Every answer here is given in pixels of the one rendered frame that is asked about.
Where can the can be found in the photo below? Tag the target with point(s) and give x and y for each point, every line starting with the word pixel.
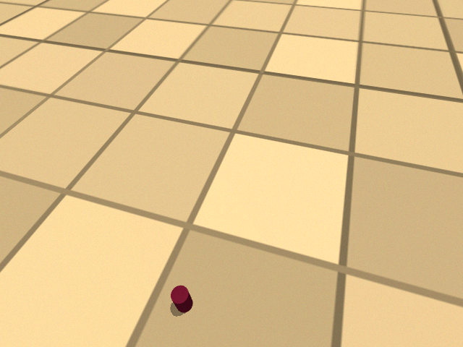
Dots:
pixel 181 298

